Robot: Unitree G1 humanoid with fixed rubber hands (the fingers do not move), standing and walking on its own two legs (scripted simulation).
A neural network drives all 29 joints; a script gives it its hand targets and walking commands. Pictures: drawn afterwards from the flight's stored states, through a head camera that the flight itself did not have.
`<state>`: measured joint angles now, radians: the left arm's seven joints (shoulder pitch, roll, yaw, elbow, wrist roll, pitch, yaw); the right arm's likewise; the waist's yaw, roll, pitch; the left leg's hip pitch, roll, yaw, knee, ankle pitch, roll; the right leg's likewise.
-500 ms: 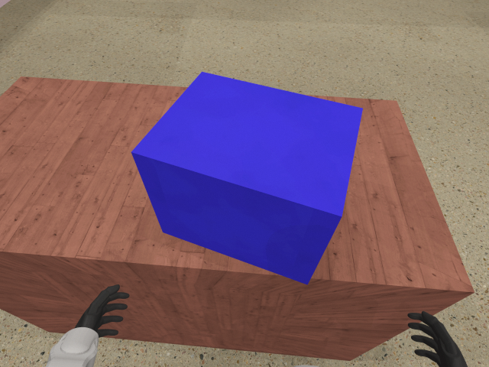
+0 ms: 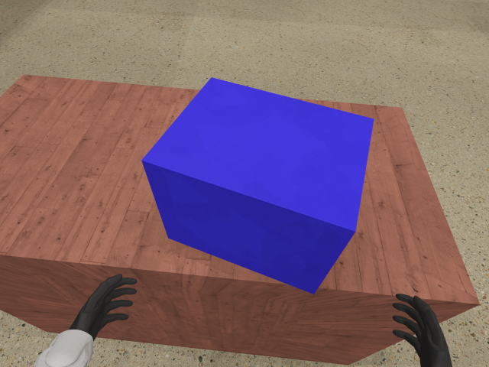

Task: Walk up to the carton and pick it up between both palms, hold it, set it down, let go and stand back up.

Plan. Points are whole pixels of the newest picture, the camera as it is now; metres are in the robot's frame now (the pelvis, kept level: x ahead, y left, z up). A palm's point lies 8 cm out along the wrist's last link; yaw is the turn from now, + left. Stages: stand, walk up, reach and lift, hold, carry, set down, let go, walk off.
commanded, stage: reach and lift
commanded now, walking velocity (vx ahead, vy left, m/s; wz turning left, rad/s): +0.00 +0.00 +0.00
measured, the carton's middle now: (261, 184) +0.39 +0.00 +0.06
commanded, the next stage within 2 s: none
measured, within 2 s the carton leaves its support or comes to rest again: neither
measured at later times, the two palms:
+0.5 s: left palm (67, 315) +0.17 +0.27 +0.03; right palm (426, 352) +0.13 -0.20 +0.06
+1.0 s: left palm (73, 273) +0.21 +0.26 +0.07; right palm (418, 313) +0.17 -0.19 +0.09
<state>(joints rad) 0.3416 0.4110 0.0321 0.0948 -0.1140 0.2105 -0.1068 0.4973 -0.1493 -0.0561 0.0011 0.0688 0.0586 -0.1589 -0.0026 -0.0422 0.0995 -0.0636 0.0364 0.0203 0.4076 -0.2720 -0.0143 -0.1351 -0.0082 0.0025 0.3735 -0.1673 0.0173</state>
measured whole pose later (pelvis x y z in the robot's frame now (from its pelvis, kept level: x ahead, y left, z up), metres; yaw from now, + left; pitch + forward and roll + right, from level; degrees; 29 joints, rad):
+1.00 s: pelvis +0.02 +0.02 +0.00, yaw +0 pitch -3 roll -2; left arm 0.37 0.55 0.05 -0.34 -0.32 0.30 -0.16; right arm 0.65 -0.10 -0.03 -0.67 0.21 0.49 -0.30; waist 0.05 -0.04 0.06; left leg -0.06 0.04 0.02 0.44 -0.32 0.00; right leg -0.11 -0.01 0.00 0.36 -0.19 0.03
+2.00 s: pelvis +0.02 +0.00 +0.00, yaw +0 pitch -2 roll -1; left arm -0.22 0.58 0.08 -0.15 -0.35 0.63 -0.22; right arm 0.02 -0.19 -0.14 -0.48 0.33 0.73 -0.35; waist -0.05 -0.04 0.06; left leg -0.06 0.04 0.02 0.39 -0.28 -0.01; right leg -0.13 -0.01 0.00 0.36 -0.18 0.03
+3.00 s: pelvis +0.00 +0.00 +0.00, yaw +0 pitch -3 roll -1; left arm -0.95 0.62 0.03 0.82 -0.35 0.44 -0.26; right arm -0.68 -0.23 -0.09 0.35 0.36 0.54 -0.28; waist -0.23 -0.05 0.04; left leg -0.06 0.03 0.02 0.39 -0.26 -0.01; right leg -0.14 -0.01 0.00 0.36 -0.16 0.02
